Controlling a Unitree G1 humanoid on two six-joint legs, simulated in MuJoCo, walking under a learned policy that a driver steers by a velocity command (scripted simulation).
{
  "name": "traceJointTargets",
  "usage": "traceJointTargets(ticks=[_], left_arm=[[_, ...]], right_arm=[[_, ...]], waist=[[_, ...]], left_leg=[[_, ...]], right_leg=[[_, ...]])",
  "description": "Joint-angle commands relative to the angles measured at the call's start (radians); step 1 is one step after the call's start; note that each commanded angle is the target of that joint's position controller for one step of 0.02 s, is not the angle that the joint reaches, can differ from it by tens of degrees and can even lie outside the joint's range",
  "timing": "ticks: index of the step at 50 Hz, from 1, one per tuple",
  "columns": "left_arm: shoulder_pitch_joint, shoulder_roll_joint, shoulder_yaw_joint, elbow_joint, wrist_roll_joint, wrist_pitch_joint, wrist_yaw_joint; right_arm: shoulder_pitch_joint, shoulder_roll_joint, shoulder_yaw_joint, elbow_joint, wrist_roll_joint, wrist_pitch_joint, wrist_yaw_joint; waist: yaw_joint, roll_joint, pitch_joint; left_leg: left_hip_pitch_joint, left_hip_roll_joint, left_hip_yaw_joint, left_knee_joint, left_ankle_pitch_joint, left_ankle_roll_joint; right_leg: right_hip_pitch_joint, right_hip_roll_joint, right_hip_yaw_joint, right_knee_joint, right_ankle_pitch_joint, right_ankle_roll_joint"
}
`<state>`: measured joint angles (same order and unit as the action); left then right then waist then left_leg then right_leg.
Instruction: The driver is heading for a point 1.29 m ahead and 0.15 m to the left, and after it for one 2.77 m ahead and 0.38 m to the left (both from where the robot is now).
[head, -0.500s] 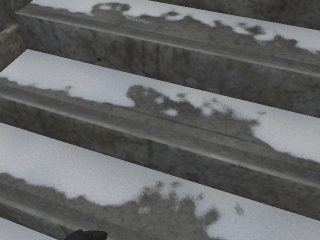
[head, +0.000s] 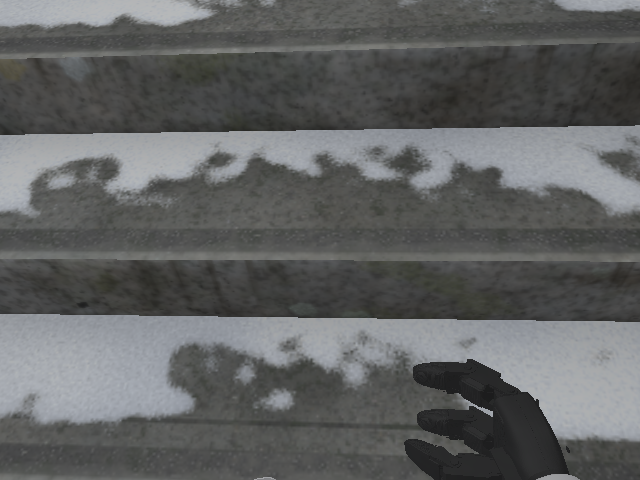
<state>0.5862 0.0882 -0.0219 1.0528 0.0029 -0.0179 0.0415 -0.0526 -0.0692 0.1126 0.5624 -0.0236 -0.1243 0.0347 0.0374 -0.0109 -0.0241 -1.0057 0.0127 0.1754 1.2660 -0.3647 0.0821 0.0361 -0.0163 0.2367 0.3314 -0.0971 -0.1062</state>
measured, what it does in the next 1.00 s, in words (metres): climbs: right foot 0.22 m higher, then right foot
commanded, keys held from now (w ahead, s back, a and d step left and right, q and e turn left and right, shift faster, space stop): no key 1.00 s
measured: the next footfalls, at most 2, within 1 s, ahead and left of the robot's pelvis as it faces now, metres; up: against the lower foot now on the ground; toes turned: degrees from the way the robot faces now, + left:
right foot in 0.46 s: +0.25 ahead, -0.14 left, +0.39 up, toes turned -10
right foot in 0.66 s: +0.23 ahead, -0.18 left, +0.17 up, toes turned -7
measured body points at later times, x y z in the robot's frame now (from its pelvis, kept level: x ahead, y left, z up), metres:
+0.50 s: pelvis +0.20 +0.00 +0.15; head +0.22 +0.02 +0.60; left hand +0.38 +0.12 +0.02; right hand +0.13 -0.16 +0.00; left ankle +0.16 +0.10 -0.59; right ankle +0.23 -0.14 -0.36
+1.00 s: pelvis +0.29 -0.03 +0.18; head +0.33 -0.02 +0.63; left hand +0.34 +0.22 +0.02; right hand +0.45 -0.23 +0.07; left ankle +0.32 +0.09 -0.42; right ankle +0.20 -0.17 -0.56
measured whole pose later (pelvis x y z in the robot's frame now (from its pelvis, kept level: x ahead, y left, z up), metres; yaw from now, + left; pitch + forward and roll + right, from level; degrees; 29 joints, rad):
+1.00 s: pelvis +0.29 -0.03 +0.18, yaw -2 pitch +4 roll +2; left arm 0.23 0.23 0.04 1.03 0.01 0.08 0.03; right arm 0.08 -0.08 0.05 0.76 -0.03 -0.03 -0.04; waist -0.06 -0.06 0.01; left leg -0.77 0.03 0.08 1.40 -0.69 0.02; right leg -0.15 -0.13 -0.09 0.41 -0.03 -0.01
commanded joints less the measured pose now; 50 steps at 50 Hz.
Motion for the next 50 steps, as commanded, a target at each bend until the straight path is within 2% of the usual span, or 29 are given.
traceJointTargets(ticks=[1,2,4,5,7,9,12,14,17,20,24,27,29,30,31,32,33,34,35,36,37,39,41,43,45,46,48,49,50], left_arm=[[-0.093,0.113,0.038,-0.113,0.01,-0.081,-0.04],[-0.121,0.096,0.034,-0.123,0.045,-0.096,-0.096],[-0.332,0.038,0.017,-0.24,0.006,-0.071,-0.126],[-0.365,0.059,0.02,-0.255,0.007,-0.06,-0.118],[-0.276,0.02,-0.003,-0.274,-0.024,-0.047,-0.103],[-0.267,-0.029,-0.035,-0.287,-0.027,-0.049,-0.091],[-0.343,0.022,-0.041,-0.297,-0.001,-0.027,-0.074],[-0.3,0.024,-0.035,-0.24,0.0,-0.007,-0.046],[-0.454,0.04,-0.031,-0.279,-0.007,0.005,-0.016],[-0.631,0.012,-0.045,-0.347,-0.011,-0.002,-0.033],[-0.645,-0.007,-0.052,-0.331,0.005,0.002,-0.051],[-0.798,-0.033,-0.052,-0.348,0.002,-0.042,-0.078],[-0.741,-0.013,-0.038,-0.316,-0.014,-0.055,-0.083],[-0.681,0.019,-0.02,-0.304,-0.029,-0.046,-0.072],[-0.599,0.077,0.011,-0.287,-0.027,-0.047,-0.064],[-0.51,0.124,0.031,-0.244,-0.023,-0.039,-0.056],[-0.416,0.205,0.059,-0.195,-0.028,-0.023,-0.041],[-0.354,0.271,0.08,-0.158,-0.002,-0.007,-0.019],[-0.268,0.298,0.088,-0.121,0.037,0.02,-0.004],[-0.228,0.264,0.08,-0.14,0.083,0.042,0.01],[-0.278,0.236,0.078,-0.15,0.084,0.055,0.003],[-0.477,0.147,0.063,-0.153,-0.006,0.058,-0.001],[-0.519,0.136,0.053,-0.126,-0.005,0.056,-0.002],[-0.582,0.215,0.06,-0.131,0.002,0.062,0.007],[-0.625,0.273,0.076,-0.162,0.011,0.069,0.018],[-0.448,0.288,0.086,-0.11,-0.007,0.081,0.016],[-0.298,0.262,0.077,-0.065,0.026,0.103,0.002],[-0.366,0.323,0.092,-0.091,0.004,0.087,-0.013],[-0.419,0.292,0.087,-0.124,-0.001,0.079,-0.03]], right_arm=[[0.625,-0.418,-0.17,0.156,-0.063,0.024,-0.023],[0.567,-0.315,-0.156,0.18,-0.051,0.046,-0.049],[0.406,-0.067,-0.097,0.289,0.003,0.071,-0.047],[0.386,-0.051,-0.1,0.348,-0.004,0.072,-0.047],[0.328,0.008,-0.083,0.403,-0.018,0.06,-0.025],[0.331,-0.007,-0.083,0.422,-0.016,0.05,-0.002],[0.273,-0.012,-0.06,0.406,-0.04,0.047,-0.001],[0.348,-0.043,-0.05,0.435,-0.056,0.041,-0.01],[0.491,-0.109,-0.067,0.452,-0.029,0.07,-0.04],[0.598,-0.126,-0.086,0.459,-0.028,0.092,-0.087],[0.539,-0.113,-0.098,0.429,-0.001,0.126,-0.11],[0.781,-0.057,-0.099,0.503,0.002,0.152,-0.109],[0.665,-0.12,-0.11,0.46,-0.001,0.149,-0.104],[0.609,-0.182,-0.123,0.433,0.001,0.148,-0.104],[0.556,-0.221,-0.134,0.421,0.012,0.151,-0.102],[0.498,-0.264,-0.15,0.384,0.037,0.146,-0.104],[0.494,-0.22,-0.147,0.36,0.031,0.126,-0.088],[0.472,-0.181,-0.148,0.351,0.003,0.101,-0.073],[0.536,-0.025,-0.117,0.366,-0.012,0.063,-0.039],[0.539,-0.028,-0.124,0.403,0.04,0.043,-0.027],[0.49,-0.055,-0.132,0.385,0.069,0.056,-0.026],[0.37,-0.071,-0.126,0.307,0.064,0.117,-0.049],[0.3,-0.057,-0.106,0.244,0.036,0.143,-0.074],[0.271,-0.066,-0.086,0.145,0.012,0.133,-0.082],[0.244,-0.055,-0.06,0.112,-0.01,0.115,-0.079],[0.241,-0.044,-0.053,0.119,-0.014,0.115,-0.085],[0.353,-0.152,-0.094,0.189,0.002,0.095,-0.079],[0.502,-0.188,-0.109,0.241,-0.006,0.096,-0.081],[0.578,-0.237,-0.128,0.283,-0.029,0.105,-0.089]], waist=[[-0.253,0.472,-0.555],[-0.22,0.359,-0.487],[-0.097,0.07,-0.069],[-0.067,-0.038,-0.001],[0.038,-0.035,0.05],[0.064,-0.028,0.069],[0.077,0.004,0.04],[0.061,0.075,-0.023],[-0.047,0.121,0.0],[-0.118,0.136,-0.018],[-0.108,0.068,-0.042],[-0.208,0.013,-0.043],[-0.142,0.103,-0.088],[-0.093,0.196,-0.119],[-0.019,0.2,-0.137],[0.01,0.239,-0.148],[-0.013,0.258,-0.151],[0.001,0.098,-0.167],[0.009,-0.256,-0.262],[0.059,-0.222,-0.319],[0.056,-0.191,-0.283],[-0.051,-0.157,-0.082],[-0.083,-0.089,0.012],[-0.157,-0.149,0.034],[-0.156,-0.125,-0.025],[-0.133,-0.106,-0.04],[-0.175,0.083,-0.176],[-0.236,0.051,-0.222],[-0.241,0.174,-0.255]], left_leg=[[1.242,0.352,-1.079,-0.868,0.114,0.299],[1.145,0.379,-1.271,-0.978,0.147,0.274],[0.742,0.308,-0.83,-0.86,0.051,0.166],[0.629,0.271,-0.658,-0.842,0.181,0.136],[0.545,0.232,-0.465,-0.865,0.218,0.093],[0.571,0.187,-0.279,-0.878,0.34,0.061],[0.404,0.101,-0.042,-0.92,0.438,0.055],[0.478,0.139,-0.076,-0.898,0.557,0.107],[0.757,0.222,-0.22,-0.905,0.57,0.129],[1.082,0.292,-0.31,-0.918,0.688,0.121],[1.016,0.239,-0.221,-0.949,0.632,0.111],[1.241,0.201,-0.204,-0.911,0.903,0.082],[1.188,0.179,-0.171,-0.903,1.146,0.069],[1.132,0.203,-0.202,-0.885,1.238,0.081],[1.212,0.173,-0.186,-0.807,1.377,0.062],[1.261,0.176,-0.219,-0.726,1.227,0.038],[1.181,0.154,-0.245,-0.643,1.001,0.016],[0.757,0.119,-0.216,-0.451,0.535,-0.015],[0.187,-0.065,-0.201,-0.05,-0.387,-0.068],[0.065,-0.127,-0.342,0.46,-0.536,-0.087],[-0.022,-0.113,-0.349,0.682,-0.541,-0.095],[-0.105,0.007,-0.335,0.639,-0.49,-0.14],[0.021,0.011,-0.265,0.612,-0.414,-0.163],[0.123,0.058,-0.225,0.375,-0.312,-0.152],[0.394,0.075,-0.126,-0.035,-0.194,-0.127],[0.42,0.0,-0.042,-0.213,-0.293,-0.09],[0.567,0.026,-0.198,-0.234,0.064,0.044],[0.636,0.058,-0.302,-0.376,0.032,0.046],[0.716,0.116,-0.431,-0.475,0.052,0.056]], right_leg=[[-0.5,0.177,0.047,0.955,0.238,-0.008],[-0.59,0.217,0.15,1.321,-0.054,0.018],[-0.81,0.138,0.009,1.553,-0.123,-0.001],[-0.811,0.123,-0.004,1.651,-0.096,-0.01],[-0.896,0.102,0.028,1.792,-0.131,-0.05],[-1.041,0.09,0.013,1.77,-0.063,-0.066],[-0.942,0.071,-0.119,1.473,0.146,0.006],[-0.966,0.051,-0.159,1.584,0.188,0.06],[-1.209,0.003,-0.148,1.604,0.033,0.109],[-1.404,-0.069,-0.125,1.577,-0.142,0.157],[-1.155,-0.152,-0.248,1.192,-0.085,0.207],[-1.13,-0.092,-0.328,0.956,-0.189,0.168],[-0.83,-0.002,-0.367,0.64,-0.176,0.151],[-0.613,0.048,-0.359,0.43,-0.195,0.144],[-0.509,0.067,-0.349,0.177,-0.065,0.124],[-0.401,0.03,-0.284,-0.151,0.188,0.108],[-0.229,-0.039,-0.252,-0.302,0.383,0.118],[0.158,-0.121,-0.216,-0.112,0.865,0.106],[0.598,-0.348,-0.053,0.239,1.741,-0.072],[0.465,-0.488,-0.053,0.218,1.838,-0.208],[0.354,-0.481,-0.089,0.127,1.445,-0.223],[0.148,-0.371,-0.178,0.026,0.774,-0.104],[-0.105,-0.324,-0.254,-0.05,0.615,-0.054],[-0.268,-0.237,-0.34,-0.059,0.596,-0.028],[-0.371,-0.18,-0.378,-0.12,0.593,-0.021],[-0.264,-0.19,-0.309,-0.093,0.75,-0.026],[-0.225,-0.073,-0.378,0.148,1.133,0.04],[-0.196,-0.075,-0.356,0.247,1.095,0.03],[-0.25,-0.026,-0.366,0.392,0.793,0.039]])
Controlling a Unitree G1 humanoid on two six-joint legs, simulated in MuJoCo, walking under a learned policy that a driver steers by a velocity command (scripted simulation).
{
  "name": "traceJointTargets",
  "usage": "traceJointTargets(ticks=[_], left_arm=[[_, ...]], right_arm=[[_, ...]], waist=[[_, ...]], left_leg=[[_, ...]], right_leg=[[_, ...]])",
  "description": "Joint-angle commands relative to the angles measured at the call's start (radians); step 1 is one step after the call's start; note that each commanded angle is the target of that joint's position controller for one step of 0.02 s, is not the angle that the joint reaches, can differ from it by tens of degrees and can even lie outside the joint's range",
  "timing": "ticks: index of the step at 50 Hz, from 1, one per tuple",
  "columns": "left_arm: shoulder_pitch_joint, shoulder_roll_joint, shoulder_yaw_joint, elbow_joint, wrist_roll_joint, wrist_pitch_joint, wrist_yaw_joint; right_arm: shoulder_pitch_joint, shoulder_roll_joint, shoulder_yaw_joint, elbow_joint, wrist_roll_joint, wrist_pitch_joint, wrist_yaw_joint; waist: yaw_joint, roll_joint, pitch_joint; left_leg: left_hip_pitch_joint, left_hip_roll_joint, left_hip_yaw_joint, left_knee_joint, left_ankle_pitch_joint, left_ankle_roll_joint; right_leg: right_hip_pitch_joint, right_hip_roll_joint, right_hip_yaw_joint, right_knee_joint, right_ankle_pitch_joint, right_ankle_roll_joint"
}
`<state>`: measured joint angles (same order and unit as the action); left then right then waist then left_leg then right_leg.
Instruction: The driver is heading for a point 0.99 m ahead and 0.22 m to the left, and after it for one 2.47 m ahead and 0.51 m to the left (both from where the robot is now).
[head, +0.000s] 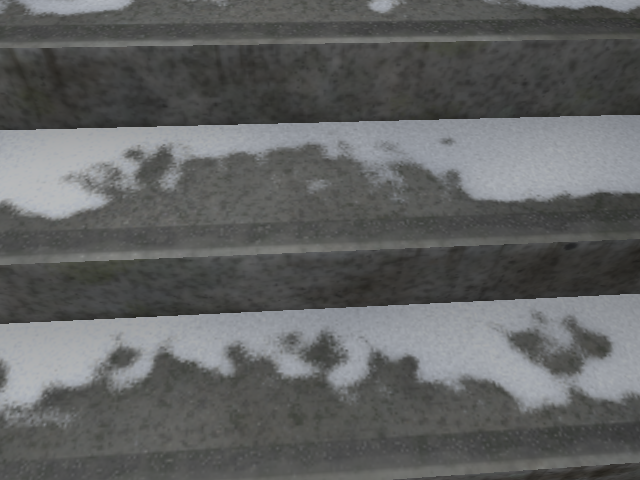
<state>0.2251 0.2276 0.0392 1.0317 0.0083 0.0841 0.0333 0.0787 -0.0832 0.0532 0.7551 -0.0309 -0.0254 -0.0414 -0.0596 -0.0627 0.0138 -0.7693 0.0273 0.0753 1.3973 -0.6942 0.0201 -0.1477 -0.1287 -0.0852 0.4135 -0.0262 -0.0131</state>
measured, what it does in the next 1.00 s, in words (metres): climbs: right foot, then left foot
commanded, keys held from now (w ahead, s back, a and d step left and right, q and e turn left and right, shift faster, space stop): no key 0.28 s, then w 0.44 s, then w+q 0.28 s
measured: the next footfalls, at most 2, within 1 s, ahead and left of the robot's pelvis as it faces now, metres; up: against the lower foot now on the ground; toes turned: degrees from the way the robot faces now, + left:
right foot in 0.40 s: +0.11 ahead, -0.20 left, +0.18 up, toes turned +7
left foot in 0.84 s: +0.22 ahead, +0.04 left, +0.17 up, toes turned +4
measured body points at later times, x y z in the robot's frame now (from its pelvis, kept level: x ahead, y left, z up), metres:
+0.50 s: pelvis +0.06 -0.08 +0.05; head +0.03 -0.10 +0.50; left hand +0.07 +0.16 -0.08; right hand +0.24 -0.30 -0.05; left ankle +0.01 +0.07 -0.52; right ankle +0.07 -0.20 -0.60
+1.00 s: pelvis +0.21 -0.04 +0.13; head +0.20 -0.02 +0.58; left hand +0.40 +0.17 +0.05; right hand +0.19 -0.29 -0.01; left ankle +0.18 +0.03 -0.60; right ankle +0.21 -0.16 -0.30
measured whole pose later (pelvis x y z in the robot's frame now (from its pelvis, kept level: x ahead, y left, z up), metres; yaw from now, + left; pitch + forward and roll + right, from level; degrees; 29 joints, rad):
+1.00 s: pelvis +0.21 -0.04 +0.13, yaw +5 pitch +2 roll +2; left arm 0.15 0.18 -0.03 0.64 0.00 -0.12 -0.04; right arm 0.51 -0.19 -0.02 0.93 -0.03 -0.02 0.02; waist -0.03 -0.07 -0.09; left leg -0.24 -0.10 0.02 0.52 -0.32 0.09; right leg -1.02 -0.03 0.03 2.12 -0.30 -0.02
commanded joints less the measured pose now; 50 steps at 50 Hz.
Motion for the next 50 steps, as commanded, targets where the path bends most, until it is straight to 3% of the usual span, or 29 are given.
traceJointTargets(ticks=[1,2,3,4,6,8,10,16,17,19,20,21,22,23,25,27,29,31,33,36,39,41,42,43,44,45,46,48,50], left_arm=[[-0.108,0.064,0.006,-0.111,0.02,-0.025,-0.044],[-0.147,0.04,0.004,-0.131,0.001,-0.038,-0.06],[-0.158,-0.014,-0.003,-0.18,-0.026,-0.053,-0.051],[-0.11,-0.061,-0.018,-0.211,-0.021,-0.065,-0.035],[-0.024,-0.033,-0.023,-0.234,0.011,-0.07,-0.021],[-0.001,-0.003,-0.02,-0.259,0.012,-0.055,-0.015],[0.004,0.018,-0.016,-0.299,-0.004,-0.036,0.005],[0.038,0.06,-0.004,-0.401,0.006,0.01,0.04],[0.018,0.038,-0.018,-0.423,0.004,0.011,0.037],[0.14,-0.013,-0.031,-0.377,0.006,-0.007,0.009],[0.287,-0.022,-0.023,-0.296,0.01,-0.016,0.0],[0.359,0.021,-0.011,-0.187,0.053,-0.033,-0.011],[0.319,0.108,-0.006,-0.25,0.008,-0.051,-0.009],[0.267,0.122,-0.009,-0.305,0.002,-0.075,-0.011],[0.199,0.161,0.007,-0.324,-0.002,-0.119,-0.011],[0.225,0.079,0.0,-0.276,0.01,-0.13,0.005],[0.277,0.002,-0.016,-0.247,-0.003,-0.128,0.021],[0.335,-0.008,-0.018,-0.238,-0.007,-0.12,0.027],[0.324,0.007,-0.02,-0.264,-0.008,-0.125,0.024],[0.22,0.037,-0.022,-0.273,-0.003,-0.137,0.004],[0.198,0.114,-0.009,-0.264,-0.003,-0.154,-0.009],[0.171,0.105,-0.009,-0.278,-0.007,-0.152,-0.018],[0.045,0.076,-0.015,-0.321,0.015,-0.162,-0.02],[-0.012,-0.1,-0.066,-0.381,0.046,-0.201,-0.036],[0.217,-0.081,-0.059,-0.363,-0.015,-0.229,-0.059],[0.079,-0.048,-0.06,-0.4,-0.036,-0.237,-0.068],[-0.06,-0.038,-0.071,-0.442,-0.031,-0.241,-0.075],[-0.101,-0.129,-0.11,-0.477,-0.001,-0.228,-0.073],[-0.094,-0.169,-0.138,-0.504,-0.011,-0.215,-0.089]], right_arm=[[0.419,-0.265,-0.084,0.113,-0.034,0.011,-0.027],[0.328,-0.25,-0.085,0.067,-0.05,0.002,-0.035],[0.229,-0.205,-0.083,0.031,-0.032,-0.007,-0.033],[0.149,-0.159,-0.075,0.017,-0.015,-0.018,-0.022],[0.119,-0.083,-0.064,0.036,0.004,-0.026,-0.014],[0.119,-0.07,-0.061,0.038,0.0,-0.028,-0.018],[0.107,-0.088,-0.063,0.01,-0.006,-0.026,-0.033],[0.04,-0.19,-0.078,-0.13,-0.018,-0.002,-0.071],[0.048,-0.209,-0.081,-0.153,-0.006,-0.005,-0.075],[0.073,-0.276,-0.108,-0.125,0.028,0.017,-0.074],[0.044,-0.242,-0.105,-0.119,0.04,0.018,-0.068],[0.097,-0.046,-0.056,-0.126,0.009,0.021,-0.038],[0.101,-0.002,-0.034,-0.191,0.021,0.018,-0.012],[0.004,-0.056,-0.045,-0.208,0.059,0.005,0.006],[-0.038,-0.092,-0.036,-0.201,0.049,-0.015,0.024],[-0.064,-0.108,-0.039,-0.192,0.042,-0.023,0.028],[-0.021,-0.099,-0.037,-0.181,0.037,-0.022,0.037],[-0.04,-0.097,-0.035,-0.182,0.034,-0.023,0.043],[-0.08,-0.103,-0.04,-0.182,0.046,-0.03,0.052],[0.031,-0.126,-0.056,-0.127,0.048,-0.022,0.052],[0.135,-0.176,-0.093,-0.093,0.062,-0.021,0.05],[0.253,-0.195,-0.117,-0.029,0.044,-0.025,0.063],[0.414,-0.235,-0.134,0.022,0.029,-0.014,0.061],[0.425,-0.252,-0.109,0.051,0.011,0.002,0.072],[0.459,-0.326,-0.138,0.035,-0.006,-0.007,0.055],[0.382,-0.3,-0.136,0.037,0.008,-0.007,0.044],[0.363,-0.202,-0.105,0.049,0.008,-0.012,0.048],[0.359,-0.118,-0.065,0.099,-0.009,-0.008,0.06],[0.362,-0.076,-0.041,0.142,-0.002,-0.005,0.062]], waist=[[-0.124,0.433,-0.254],[-0.108,0.33,-0.259],[-0.065,0.238,-0.207],[-0.003,0.19,-0.138],[0.052,0.092,-0.06],[0.07,0.113,-0.011],[0.085,0.161,0.016],[0.119,0.274,-0.062],[0.111,0.31,-0.064],[0.158,0.255,-0.094],[0.202,0.178,-0.128],[0.13,-0.258,-0.053],[0.082,-0.42,0.049],[0.11,-0.243,0.148],[0.102,-0.078,0.175],[0.107,-0.005,0.053],[0.091,-0.019,0.01],[0.108,0.018,-0.011],[0.107,0.036,-0.045],[0.023,-0.066,-0.081],[-0.026,-0.157,-0.091],[-0.053,-0.06,-0.108],[-0.132,0.032,-0.102],[-0.035,0.267,-0.09],[0.026,0.363,-0.214],[0.037,0.251,-0.051],[0.006,0.154,0.059],[0.071,0.088,0.117],[0.134,0.085,0.141]], left_leg=[[0.457,0.188,-0.52,-0.742,0.49,0.178],[0.419,0.223,-0.604,-0.713,0.601,0.197],[0.375,0.227,-0.525,-0.603,0.62,0.166],[0.307,0.209,-0.447,-0.543,0.63,0.112],[0.299,0.205,-0.377,-0.582,0.515,0.078],[0.224,0.219,-0.386,-0.632,0.378,0.101],[0.203,0.236,-0.369,-0.648,0.308,0.106],[0.202,0.305,-0.323,-0.612,0.206,0.101],[0.227,0.335,-0.374,-0.649,0.218,0.079],[0.202,0.247,-0.233,-0.625,0.272,0.028],[0.127,0.225,-0.184,-0.454,0.237,0.005],[-0.074,0.028,0.024,0.012,-0.08,-0.052],[-0.234,-0.037,-0.105,0.216,-0.048,-0.056],[-0.297,-0.019,-0.177,0.367,0.137,-0.044],[-0.3,0.025,-0.17,0.347,0.312,-0.038],[-0.208,0.019,-0.189,0.291,0.342,-0.026],[-0.181,0.007,-0.155,0.186,0.331,-0.013],[-0.198,-0.001,-0.105,0.053,0.341,-0.014],[-0.104,-0.005,-0.03,-0.143,0.432,-0.017],[0.333,-0.048,0.049,-0.32,0.473,0.006],[0.507,-0.074,0.061,-0.648,0.399,0.074],[0.677,-0.076,0.056,-1.004,0.466,0.115],[0.914,0.054,-0.211,-1.048,0.511,0.165],[0.98,0.207,-0.441,-0.924,1.085,0.158],[1.079,0.372,-0.928,-1.192,0.537,0.352],[0.955,0.388,-0.94,-1.24,0.09,0.404],[0.865,0.349,-0.82,-1.248,-0.016,0.364],[0.679,0.249,-0.654,-1.194,0.151,0.291],[0.512,0.194,-0.506,-1.148,0.243,0.232]], right_leg=[[-0.186,0.199,0.006,0.663,-0.22,-0.048],[-0.343,0.247,0.216,1.047,-0.498,-0.042],[-0.496,0.278,0.321,1.279,-0.623,-0.059],[-0.57,0.273,0.336,1.353,-0.634,-0.071],[-0.649,0.257,0.221,1.415,-0.472,-0.031],[-0.656,0.242,0.186,1.489,-0.348,0.013],[-0.699,0.234,0.22,1.499,-0.274,0.038],[-0.613,0.139,0.175,1.201,-0.19,0.115],[-0.62,0.081,0.246,0.992,-0.369,0.085],[-0.311,0.116,-0.004,0.538,-0.598,0.059],[-0.102,0.118,-0.013,0.381,-0.418,0.03],[-0.078,0.161,0.205,0.338,-0.542,-0.052],[-0.203,-0.007,0.889,-0.095,-0.836,-0.226],[-0.331,-0.111,1.192,-0.271,-1.144,-0.271],[-0.315,-0.153,1.063,-0.22,-0.884,-0.25],[-0.262,-0.108,0.861,-0.104,-0.667,-0.248],[-0.19,-0.058,0.684,-0.067,-0.595,-0.237],[-0.085,-0.043,0.576,-0.077,-0.518,-0.233],[-0.054,-0.052,0.504,-0.155,-0.381,-0.226],[-0.266,-0.005,0.319,-0.219,-0.247,-0.225],[-0.139,-0.047,0.285,-0.056,0.092,-0.239],[-0.131,0.031,0.179,0.318,0.202,-0.178],[-0.435,0.061,0.169,0.664,0.215,-0.129],[-0.75,0.165,0.112,1.081,-0.378,-0.075],[-0.916,0.196,0.225,1.271,-0.377,-0.029],[-1.119,0.126,0.229,1.49,-0.328,0.016],[-1.243,0.109,0.19,1.621,-0.308,0.016],[-1.323,0.081,0.146,1.89,-0.274,0.006],[-1.377,0.038,0.143,2.019,-0.252,-0.016]])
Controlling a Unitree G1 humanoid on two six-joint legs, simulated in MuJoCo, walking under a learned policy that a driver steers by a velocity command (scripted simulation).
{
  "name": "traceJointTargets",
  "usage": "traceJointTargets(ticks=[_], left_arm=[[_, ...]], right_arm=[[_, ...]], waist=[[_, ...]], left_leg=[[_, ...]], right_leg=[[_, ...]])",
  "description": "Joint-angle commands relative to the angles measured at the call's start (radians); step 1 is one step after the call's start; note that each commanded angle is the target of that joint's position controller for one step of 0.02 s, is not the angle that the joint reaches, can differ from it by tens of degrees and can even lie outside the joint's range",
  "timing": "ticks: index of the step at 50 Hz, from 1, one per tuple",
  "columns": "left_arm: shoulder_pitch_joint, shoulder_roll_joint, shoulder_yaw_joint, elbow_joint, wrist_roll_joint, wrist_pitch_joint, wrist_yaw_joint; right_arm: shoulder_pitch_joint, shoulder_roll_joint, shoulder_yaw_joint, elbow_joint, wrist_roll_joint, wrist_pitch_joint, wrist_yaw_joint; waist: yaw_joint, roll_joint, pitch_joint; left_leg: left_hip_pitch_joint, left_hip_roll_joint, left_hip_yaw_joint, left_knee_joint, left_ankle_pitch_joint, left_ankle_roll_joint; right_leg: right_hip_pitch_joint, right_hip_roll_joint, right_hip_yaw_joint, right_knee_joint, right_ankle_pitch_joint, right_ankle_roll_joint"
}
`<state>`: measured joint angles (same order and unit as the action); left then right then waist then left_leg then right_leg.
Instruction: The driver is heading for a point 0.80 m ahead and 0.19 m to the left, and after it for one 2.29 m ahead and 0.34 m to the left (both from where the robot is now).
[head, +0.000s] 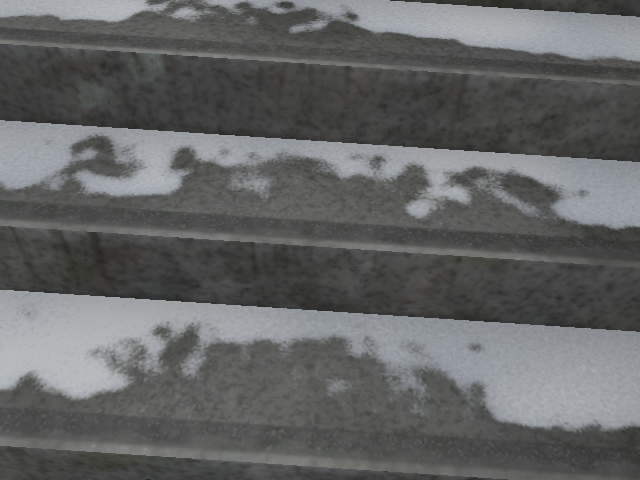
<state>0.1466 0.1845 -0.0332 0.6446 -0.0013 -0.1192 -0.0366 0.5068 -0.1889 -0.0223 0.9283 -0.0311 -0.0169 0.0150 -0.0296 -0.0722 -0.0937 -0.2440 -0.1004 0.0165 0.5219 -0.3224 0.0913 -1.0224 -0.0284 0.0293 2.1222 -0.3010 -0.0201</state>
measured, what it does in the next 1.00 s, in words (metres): climbs, turning left: right foot 0.17 m higher, then left foot 0.17 m higher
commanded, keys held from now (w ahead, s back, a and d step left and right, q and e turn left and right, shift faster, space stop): w+q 0.64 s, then w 0.16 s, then w+e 0.20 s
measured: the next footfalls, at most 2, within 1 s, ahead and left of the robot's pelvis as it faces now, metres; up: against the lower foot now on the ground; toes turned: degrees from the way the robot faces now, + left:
right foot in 0.22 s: +0.29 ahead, -0.12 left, +0.17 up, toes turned +3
left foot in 0.76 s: +0.50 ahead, +0.34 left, +0.34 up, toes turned +39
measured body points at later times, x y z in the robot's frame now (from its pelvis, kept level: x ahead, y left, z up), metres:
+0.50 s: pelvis +0.24 +0.00 +0.17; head +0.22 -0.01 +0.62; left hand +0.14 +0.21 +0.01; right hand +0.52 -0.13 +0.12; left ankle +0.28 +0.16 -0.32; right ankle +0.25 -0.12 -0.56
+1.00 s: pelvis +0.50 +0.22 +0.31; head +0.50 +0.23 +0.76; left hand +0.51 +0.51 +0.20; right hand +0.67 +0.04 +0.18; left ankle +0.47 +0.32 -0.39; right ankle +0.51 +0.07 -0.17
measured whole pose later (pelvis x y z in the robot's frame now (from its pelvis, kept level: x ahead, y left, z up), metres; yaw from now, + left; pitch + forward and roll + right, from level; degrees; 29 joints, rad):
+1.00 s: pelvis +0.50 +0.22 +0.31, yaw +26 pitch +0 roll +2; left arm 0.21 0.25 0.03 0.76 -0.06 -0.07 -0.03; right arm 0.30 -0.19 -0.02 0.86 -0.04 -0.06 0.03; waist 0.01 -0.04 0.00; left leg -0.41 0.07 0.23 0.85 -0.41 0.04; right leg -0.76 -0.04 0.10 1.92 -0.29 -0.15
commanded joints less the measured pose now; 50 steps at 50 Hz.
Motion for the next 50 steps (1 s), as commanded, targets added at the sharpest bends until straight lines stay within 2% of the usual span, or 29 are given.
traceJointTargets(ticks=[1,4,6,8,10,11,12,13,14,15,16,18,22,24,27,30,34,36,38,39,40,41,42,43,44,45,47,49,50], left_arm=[[-0.048,-0.141,-0.081,-0.137,-0.005,-0.01,-0.021],[-0.285,-0.13,-0.117,-0.257,0.028,-0.007,-0.003],[-0.485,-0.13,-0.142,-0.36,0.046,-0.013,0.026],[-0.356,-0.061,-0.089,-0.319,0.018,-0.028,0.061],[0.031,0.15,0.023,-0.195,0.006,0.0,0.063],[0.217,0.219,0.054,-0.132,0.01,0.004,0.049],[0.378,0.333,0.084,-0.041,0.043,0.02,0.035],[0.38,0.28,0.088,0.009,0.076,0.043,0.056],[0.273,0.159,0.066,0.023,0.029,0.067,0.082],[0.181,0.03,0.028,0.098,0.028,0.071,0.077],[0.139,-0.077,0.005,0.165,0.028,0.067,0.066],[0.036,-0.161,-0.004,0.231,0.041,0.064,0.045],[0.056,-0.017,0.026,0.253,0.05,0.041,0.009],[0.085,0.04,0.03,0.237,0.057,0.032,0.019],[0.261,0.11,0.048,0.255,0.052,0.036,0.04],[0.407,0.102,0.061,0.27,0.052,0.047,0.072],[0.426,0.077,0.07,0.273,0.036,0.076,0.113],[0.399,0.091,0.079,0.267,0.01,0.11,0.126],[0.434,0.19,0.095,0.287,-0.004,0.125,0.113],[0.527,0.183,0.07,0.35,0.021,0.102,0.09],[0.585,0.18,0.056,0.357,0.014,0.064,0.069],[0.507,0.286,0.078,0.337,-0.032,0.009,0.032],[0.346,0.266,0.081,0.281,-0.069,-0.019,0.016],[0.281,0.224,0.095,0.287,-0.053,-0.035,-0.008],[0.144,0.163,0.114,0.233,-0.078,-0.029,-0.007],[0.009,0.069,0.09,0.127,-0.087,-0.016,0.007],[-0.118,-0.083,0.029,-0.001,-0.034,0.015,0.011],[0.009,-0.14,-0.007,-0.018,-0.058,0.048,-0.008],[0.107,-0.105,-0.004,0.008,-0.07,0.073,-0.001]], right_arm=[[-0.058,0.026,0.042,-0.012,-0.002,-0.01,0.008],[-0.096,-0.018,0.045,-0.012,0.01,-0.014,0.003],[0.021,-0.07,0.027,0.008,0.071,-0.019,-0.041],[0.101,-0.125,0.022,0.05,0.065,-0.047,-0.05],[-0.016,-0.291,-0.034,0.023,0.013,-0.04,-0.062],[-0.124,-0.282,-0.042,-0.02,0.001,-0.042,-0.061],[-0.168,-0.192,-0.023,-0.085,-0.03,-0.077,-0.041],[-0.126,0.024,0.003,-0.112,-0.005,-0.1,0.002],[-0.261,0.012,-0.005,-0.184,0.016,-0.113,0.054],[-0.42,0.075,0.024,-0.303,0.053,-0.097,0.066],[-0.394,0.078,0.039,-0.328,0.045,-0.066,0.061],[-0.173,0.081,0.044,-0.264,0.072,-0.012,0.048],[-0.264,0.083,0.074,-0.315,0.057,-0.001,0.012],[-0.345,0.044,0.062,-0.343,0.036,0.004,-0.008],[-0.379,0.035,0.048,-0.349,0.054,0.012,-0.02],[-0.552,0.039,0.052,-0.418,0.06,0.016,-0.015],[-0.636,0.079,0.069,-0.465,0.066,0.03,0.019],[-0.826,0.108,0.109,-0.565,0.065,0.011,0.055],[-0.783,0.067,0.098,-0.553,0.079,-0.005,0.071],[-0.586,0.016,0.062,-0.503,0.088,-0.017,0.063],[-0.379,-0.049,0.022,-0.447,0.112,-0.022,0.042],[-0.183,-0.103,-0.016,-0.409,0.113,-0.002,0.002],[-0.052,-0.233,-0.06,-0.336,0.075,0.016,-0.041],[0.018,-0.271,-0.059,-0.237,-0.025,0.01,-0.049],[-0.01,-0.214,-0.038,-0.21,-0.061,-0.013,-0.028],[-0.048,-0.135,-0.015,-0.164,-0.04,-0.037,-0.007],[-0.11,0.031,0.021,-0.083,-0.015,-0.058,0.02],[-0.196,0.095,0.037,-0.069,-0.017,-0.066,0.024],[-0.241,0.1,0.042,-0.09,-0.01,-0.07,0.02]], waist=[[0.1,0.113,0.248],[0.069,0.089,0.227],[0.011,0.102,0.126],[0.097,0.232,-0.14],[0.284,0.394,-0.245],[0.337,0.349,-0.287],[0.309,-0.096,-0.39],[0.252,-0.438,-0.444],[0.211,-0.201,-0.231],[0.127,-0.135,0.049],[0.04,0.001,0.155],[-0.103,0.067,0.206],[-0.101,0.095,0.191],[-0.065,0.078,0.15],[0.024,0.029,0.104],[0.114,0.007,0.189],[0.136,-0.021,0.233],[0.165,-0.017,0.274],[0.116,-0.018,0.213],[0.005,-0.036,0.055],[-0.083,-0.069,-0.157],[-0.21,-0.163,-0.301],[-0.264,-0.015,-0.386],[-0.203,0.243,-0.511],[-0.165,0.168,-0.376],[-0.13,0.137,-0.184],[-0.045,0.134,0.03],[0.075,0.129,0.093],[0.128,0.111,0.121]], left_leg=[[-0.049,0.318,-0.428,-0.274,-0.118,0.148],[-0.349,0.195,-0.316,-0.371,-0.076,0.117],[-0.526,0.211,-0.312,-0.607,0.117,0.156],[-0.298,0.188,-0.195,-0.433,1.214,0.13],[0.211,0.274,-0.236,-0.088,1.766,0.094],[0.197,0.27,-0.255,0.181,1.669,0.094],[-0.052,0.162,-0.217,0.47,1.044,0.107],[-0.48,-0.083,-0.324,1.062,0.14,0.052],[-0.685,-0.028,-0.353,1.443,0.093,0.043],[-0.848,0.028,-0.249,1.58,0.066,0.06],[-0.842,0.075,-0.221,1.578,0.107,0.084],[-0.775,0.114,-0.217,1.576,0.173,0.079],[-0.808,0.127,-0.141,1.385,0.357,0.012],[-0.846,0.133,-0.121,1.33,0.435,-0.037],[-1.098,0.155,-0.142,1.475,0.361,-0.067],[-1.366,0.211,-0.171,1.469,0.186,-0.076],[-1.325,0.292,-0.103,1.355,0.114,-0.079],[-1.082,0.33,0.046,0.99,0.036,-0.075],[-0.48,0.188,0.248,0.603,-0.077,-0.04],[-0.101,0.052,0.358,0.667,-0.125,0.046],[0.237,0.052,0.173,0.614,-0.061,0.129],[0.497,0.133,-0.084,0.41,-0.037,0.172],[0.647,0.325,-0.526,0.081,-0.163,0.224],[0.551,0.507,-0.806,-0.103,-0.093,0.247],[0.369,0.484,-0.628,-0.087,-0.019,0.15],[0.224,0.452,-0.46,-0.028,-0.01,0.094],[0.046,0.411,-0.283,-0.004,0.072,0.03],[-0.037,0.405,-0.144,-0.071,0.121,-0.011],[-0.087,0.404,-0.067,-0.139,0.138,-0.013]], right_leg=[[-0.556,-0.06,0.004,0.399,0.016,-0.017],[-0.334,-0.082,-0.117,-0.016,0.176,0.001],[0.207,-0.08,-0.222,-0.471,0.222,0.003],[0.682,0.051,-0.297,-0.7,0.05,-0.029],[0.664,0.074,-0.134,-0.987,-0.253,-0.056],[0.806,0.003,0.087,-1.166,-0.321,-0.116],[1.103,-0.207,0.412,-1.368,0.003,-0.198],[1.209,-0.433,1.089,-1.824,-0.25,-0.372],[1.038,-0.467,1.149,-1.888,-0.503,-0.324],[0.779,-0.423,0.86,-1.851,-0.586,-0.27],[0.617,-0.375,0.585,-1.771,-0.458,-0.191],[0.448,-0.28,0.202,-1.734,-0.242,-0.063],[0.409,-0.236,-0.107,-1.814,-0.073,-0.087],[0.495,-0.238,-0.139,-1.839,-0.015,-0.114],[0.854,-0.318,-0.09,-1.832,-0.024,-0.135],[1.144,-0.382,-0.073,-1.871,-0.009,-0.117],[1.216,-0.38,-0.155,-1.931,0.098,-0.081],[1.076,-0.341,-0.215,-2.093,0.105,-0.096],[0.883,-0.309,-0.263,-2.078,0.761,-0.144],[0.833,-0.321,-0.264,-1.818,1.594,-0.174],[0.713,-0.297,-0.209,-1.553,1.798,-0.127],[0.616,-0.255,-0.138,-1.366,1.602,-0.057],[0.451,-0.088,-0.085,-0.922,0.882,0.028],[0.491,-0.016,0.07,-0.475,0.171,0.004],[0.432,-0.012,0.169,-0.302,0.08,-0.035],[0.307,-0.022,0.155,-0.25,0.065,-0.072],[0.105,-0.03,0.14,-0.093,0.015,-0.144],[0.003,-0.024,0.144,-0.052,-0.059,-0.168],[0.01,-0.012,0.129,-0.169,-0.063,-0.158]])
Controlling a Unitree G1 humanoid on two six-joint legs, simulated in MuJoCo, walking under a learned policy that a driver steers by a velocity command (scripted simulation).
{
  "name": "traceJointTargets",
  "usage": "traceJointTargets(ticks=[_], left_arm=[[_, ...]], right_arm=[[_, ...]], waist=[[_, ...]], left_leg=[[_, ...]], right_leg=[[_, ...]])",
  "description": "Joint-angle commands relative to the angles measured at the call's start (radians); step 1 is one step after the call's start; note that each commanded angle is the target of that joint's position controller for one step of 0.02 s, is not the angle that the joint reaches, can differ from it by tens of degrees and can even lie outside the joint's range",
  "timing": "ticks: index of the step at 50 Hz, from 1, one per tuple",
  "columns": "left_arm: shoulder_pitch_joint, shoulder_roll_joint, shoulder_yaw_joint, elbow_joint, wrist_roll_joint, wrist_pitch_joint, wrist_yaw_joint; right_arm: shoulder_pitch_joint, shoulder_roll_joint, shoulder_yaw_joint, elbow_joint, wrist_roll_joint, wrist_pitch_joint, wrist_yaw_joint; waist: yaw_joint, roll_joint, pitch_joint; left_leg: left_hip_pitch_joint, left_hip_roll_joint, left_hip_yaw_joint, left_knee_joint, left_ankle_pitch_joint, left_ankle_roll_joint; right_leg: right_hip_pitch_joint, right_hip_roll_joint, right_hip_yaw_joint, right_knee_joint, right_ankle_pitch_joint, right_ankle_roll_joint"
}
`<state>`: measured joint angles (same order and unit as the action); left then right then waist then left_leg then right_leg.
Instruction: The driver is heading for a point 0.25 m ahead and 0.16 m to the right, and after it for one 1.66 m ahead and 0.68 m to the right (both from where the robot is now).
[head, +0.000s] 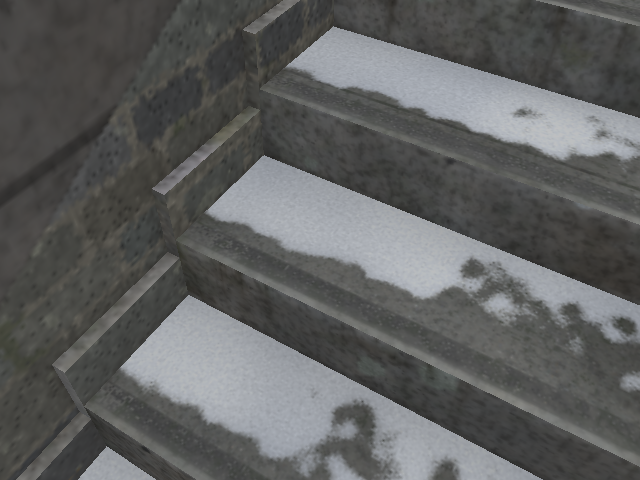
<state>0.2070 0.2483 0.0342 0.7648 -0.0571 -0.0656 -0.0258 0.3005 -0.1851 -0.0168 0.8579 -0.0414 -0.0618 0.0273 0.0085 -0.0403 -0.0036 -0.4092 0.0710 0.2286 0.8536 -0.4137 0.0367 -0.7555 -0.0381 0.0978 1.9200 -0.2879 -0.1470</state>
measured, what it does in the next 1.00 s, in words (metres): climbs, turning right: right foot 0.17 m higher, then left foot 0.17 m higher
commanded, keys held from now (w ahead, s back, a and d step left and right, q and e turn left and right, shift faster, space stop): w+e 0.98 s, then w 0.02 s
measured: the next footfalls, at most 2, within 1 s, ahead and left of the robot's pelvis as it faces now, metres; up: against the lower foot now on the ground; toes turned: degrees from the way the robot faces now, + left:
right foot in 0.28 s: +0.36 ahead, -0.08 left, +0.17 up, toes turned -3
left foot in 0.78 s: +0.76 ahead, -0.02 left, +0.34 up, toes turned -23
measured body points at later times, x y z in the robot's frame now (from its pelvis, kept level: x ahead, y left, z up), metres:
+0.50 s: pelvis +0.32 -0.04 +0.17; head +0.30 -0.04 +0.62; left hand +0.33 +0.20 +0.03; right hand +0.55 -0.27 +0.16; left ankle +0.35 +0.13 -0.33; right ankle +0.32 -0.07 -0.53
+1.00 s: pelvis +0.66 -0.07 +0.35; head +0.65 -0.07 +0.80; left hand +0.97 +0.04 +0.28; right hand +0.54 -0.33 +0.22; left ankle +0.72 +0.00 -0.35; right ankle +0.54 -0.17 -0.13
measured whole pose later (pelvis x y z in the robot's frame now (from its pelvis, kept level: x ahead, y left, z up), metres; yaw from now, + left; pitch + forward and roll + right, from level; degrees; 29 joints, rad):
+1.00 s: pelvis +0.66 -0.07 +0.35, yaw -36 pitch +1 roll +2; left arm 0.13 0.29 0.07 0.68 -0.04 -0.06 -0.02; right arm 0.34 -0.26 -0.08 0.87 -0.04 -0.09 -0.02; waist 0.00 -0.02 -0.05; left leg -0.41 0.06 0.21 0.82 -0.42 0.04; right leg -0.83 0.08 0.15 1.93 -0.06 -0.13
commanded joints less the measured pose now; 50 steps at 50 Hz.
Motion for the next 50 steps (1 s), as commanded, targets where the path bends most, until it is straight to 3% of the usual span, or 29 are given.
traceJointTargets(ticks=[1,3,8,10,11,12,14,15,16,17,18,20,21,23,27,31,34,36,37,38,39,40,41,42,43,44,45,47,50], left_arm=[[0.078,-0.118,-0.061,-0.1,0.0,0.033,-0.001],[0.085,-0.097,-0.057,-0.094,0.035,0.064,0.021],[-0.152,-0.036,-0.068,-0.274,0.044,0.068,0.014],[-0.176,-0.019,-0.073,-0.314,0.055,0.05,-0.01],[-0.19,0.0,-0.056,-0.301,0.063,0.051,-0.011],[-0.114,0.011,-0.034,-0.293,0.074,0.055,-0.017],[0.088,0.101,0.011,-0.202,0.053,0.075,-0.014],[0.246,0.139,0.028,-0.139,0.073,0.074,-0.025],[0.237,0.197,0.038,-0.059,0.089,0.062,-0.012],[0.167,0.163,0.015,-0.085,0.11,0.032,0.004],[0.174,0.07,-0.015,-0.071,0.108,0.015,0.003],[0.168,-0.019,-0.027,-0.036,0.091,-0.005,0.011],[0.148,-0.045,-0.033,-0.024,0.091,-0.022,0.015],[0.221,-0.052,-0.041,0.013,0.077,-0.024,0.012],[0.205,0.019,-0.024,0.002,0.03,-0.007,0.016],[0.417,0.011,-0.027,0.092,0.051,0.009,0.035],[0.691,-0.019,-0.015,0.179,-0.007,0.035,0.037],[0.653,-0.046,-0.011,0.182,-0.006,0.053,0.077],[0.42,-0.007,-0.005,0.11,-0.025,0.056,0.094],[0.455,0.0,-0.006,0.116,0.006,0.029,0.1],[0.299,0.16,0.028,0.083,0.042,-0.004,0.079],[0.101,0.17,0.046,-0.005,0.034,-0.034,0.066],[0.159,0.079,0.019,-0.041,0.068,-0.053,0.031],[0.124,0.099,0.035,-0.052,0.045,-0.066,0.008],[0.063,0.055,0.026,-0.069,0.045,-0.044,0.001],[-0.003,0.028,0.019,-0.099,0.046,-0.011,0.006],[-0.035,-0.043,-0.007,-0.119,0.049,-0.005,-0.007],[0.044,-0.119,-0.025,-0.104,0.019,0.009,-0.011],[0.048,-0.2,-0.056,-0.125,0.014,0.009,-0.005]], right_arm=[[-0.09,0.094,0.044,-0.041,-0.009,-0.027,0.006],[-0.088,0.047,0.051,-0.022,-0.024,-0.022,-0.005],[0.025,-0.048,0.05,-0.005,-0.034,0.02,-0.037],[-0.025,-0.183,0.024,-0.025,-0.036,0.041,-0.081],[0.112,-0.222,0.011,-0.005,-0.01,0.039,-0.096],[0.066,-0.321,-0.015,-0.025,0.021,0.03,-0.098],[-0.071,-0.346,-0.037,-0.085,0.043,0.051,-0.095],[-0.192,-0.328,-0.045,-0.151,0.069,0.037,-0.101],[-0.235,-0.127,0.008,-0.259,0.048,0.0,-0.074],[-0.219,-0.073,0.018,-0.315,0.039,-0.05,-0.045],[-0.182,-0.029,0.034,-0.33,0.043,-0.071,-0.013],[-0.203,0.009,0.056,-0.335,-0.013,-0.08,0.004],[-0.173,0.029,0.064,-0.325,-0.014,-0.072,0.011],[-0.141,0.028,0.068,-0.318,-0.006,-0.053,0.022],[-0.305,0.046,0.103,-0.394,-0.013,-0.08,-0.001],[-0.408,0.078,0.099,-0.441,0.013,-0.085,-0.04],[-0.725,0.134,0.125,-0.562,0.017,-0.127,-0.018],[-0.768,0.166,0.138,-0.64,0.017,-0.132,0.008],[-0.723,0.15,0.145,-0.663,0.007,-0.125,0.014],[-0.631,0.08,0.09,-0.622,0.013,-0.106,0.001],[-0.223,-0.11,-0.009,-0.52,0.072,-0.095,-0.022],[0.149,-0.294,-0.074,-0.391,0.014,-0.092,-0.053],[0.211,-0.338,-0.081,-0.347,-0.018,-0.087,-0.068],[0.162,-0.267,-0.083,-0.31,0.001,-0.062,-0.099],[0.091,-0.166,-0.061,-0.259,0.023,-0.042,-0.11],[0.026,-0.07,-0.037,-0.219,0.012,-0.035,-0.096],[0.003,-0.006,-0.015,-0.169,-0.03,-0.041,-0.077],[0.018,0.094,0.009,-0.058,-0.026,-0.052,-0.037],[0.106,0.081,-0.003,0.058,0.013,-0.04,-0.007]], waist=[[0.124,0.074,0.038],[0.144,0.104,0.071],[0.097,0.114,0.139],[0.162,0.171,-0.017],[0.121,0.173,-0.099],[0.186,0.252,-0.16],[0.25,0.276,-0.202],[0.314,0.167,-0.171],[0.16,-0.306,-0.042],[0.052,-0.27,0.009],[0.01,-0.168,0.042],[-0.036,0.078,0.07],[-0.066,0.072,0.04],[-0.056,0.019,-0.036],[-0.028,0.175,0.067],[0.078,-0.092,-0.013],[0.201,-0.095,0.081],[0.141,-0.142,0.037],[0.021,-0.127,0.002],[0.002,-0.102,-0.186],[-0.226,-0.326,-0.342],[-0.332,-0.052,-0.604],[-0.251,0.456,-0.758],[-0.223,0.46,-0.656],[-0.164,0.366,-0.379],[-0.113,0.134,-0.185],[-0.056,0.044,-0.086],[0.034,0.021,0.011],[0.057,0.041,0.071]], left_leg=[[0.001,0.209,-0.188,-0.525,0.28,0.024],[-0.044,0.208,-0.105,-0.587,0.274,0.045],[0.184,0.166,0.023,-0.647,0.338,0.017],[0.097,0.109,0.14,-0.727,0.898,0.033],[0.121,0.112,0.106,-0.656,1.211,0.08],[0.279,0.195,0.046,-0.571,1.579,0.112],[0.467,0.249,-0.003,-0.193,1.991,0.152],[0.289,0.198,-0.079,0.177,1.574,0.124],[-0.168,-0.126,-0.151,0.557,0.352,0.058],[-0.292,-0.198,-0.393,0.842,0.214,0.067],[-0.374,-0.152,-0.429,0.891,0.28,0.088],[-0.468,-0.086,-0.395,0.849,0.345,0.1],[-0.468,-0.059,-0.396,0.876,0.359,0.098],[-0.571,-0.081,-0.351,1.101,0.258,0.073],[-0.663,-0.029,-0.234,0.785,0.315,0.035],[-0.847,-0.063,-0.139,0.936,0.289,-0.033],[-1.253,-0.07,-0.074,0.927,-0.059,-0.037],[-1.117,-0.041,-0.12,0.749,-0.161,0.004],[-0.524,-0.072,-0.061,0.242,-0.254,0.049],[-0.045,-0.141,-0.05,0.281,-0.163,0.038],[0.208,-0.104,-0.203,0.207,-0.065,0.095],[0.642,0.117,-0.661,0.095,-0.173,0.209],[0.827,0.343,-1.216,-0.331,0.04,0.317],[0.75,0.362,-1.365,-0.435,0.029,0.287],[0.518,0.313,-1.133,-0.434,-0.019,0.209],[0.279,0.285,-0.88,-0.348,-0.089,0.155],[0.109,0.261,-0.755,-0.34,-0.072,0.154],[0.01,0.236,-0.58,-0.377,-0.035,0.125],[0.081,0.204,-0.363,-0.471,0.143,0.078]], right_leg=[[-0.199,0.013,0.027,-0.049,0.039,-0.013],[-0.234,0.08,-0.058,0.162,0.136,0.025],[-0.532,0.073,-0.094,0.073,0.069,0.038],[-0.047,0.071,-0.268,-0.37,0.013,0.017],[0.175,0.151,-0.344,-0.468,-0.087,0.017],[0.218,0.145,-0.333,-0.514,-0.205,0.022],[0.284,0.211,-0.28,-0.725,-0.426,-0.032],[0.42,0.147,0.019,-0.982,-0.306,-0.117],[0.465,0.04,0.631,-1.459,-0.462,-0.236],[0.38,-0.048,1.006,-1.698,-0.546,-0.216],[0.324,-0.07,0.937,-1.681,-0.541,-0.151],[0.236,-0.012,0.685,-1.519,-0.403,-0.088],[0.219,0.015,0.606,-1.474,-0.344,-0.076],[0.34,0.038,0.536,-1.478,-0.196,-0.109],[0.264,0.073,0.366,-1.566,-0.049,-0.024],[0.57,-0.012,0.444,-1.515,0.228,-0.108],[0.99,-0.035,0.496,-1.52,0.441,-0.094],[0.995,-0.062,0.452,-1.54,0.738,-0.04],[0.632,-0.03,0.33,-1.671,1.083,-0.015],[0.462,-0.056,0.398,-1.645,1.383,-0.033],[0.543,-0.067,0.345,-1.408,1.744,-0.046],[0.278,0.04,0.3,-0.972,1.644,0.003],[0.146,0.205,0.278,-0.629,0.263,0.073],[0.057,0.199,0.274,-0.347,0.135,0.128],[-0.024,0.164,0.191,-0.259,0.172,0.143],[-0.053,0.128,0.122,-0.231,0.223,0.129],[-0.068,0.096,0.097,-0.1,0.228,0.085],[-0.133,0.074,0.106,0.074,0.222,0.017],[-0.342,0.071,0.126,0.179,0.244,-0.012]])
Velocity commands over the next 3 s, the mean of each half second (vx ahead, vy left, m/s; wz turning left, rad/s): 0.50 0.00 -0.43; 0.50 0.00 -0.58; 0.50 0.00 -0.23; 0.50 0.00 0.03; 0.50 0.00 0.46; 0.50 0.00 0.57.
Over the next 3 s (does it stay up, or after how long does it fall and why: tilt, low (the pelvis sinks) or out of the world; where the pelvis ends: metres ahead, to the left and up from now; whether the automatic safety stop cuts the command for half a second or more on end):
stays up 1.62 -0.70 0.71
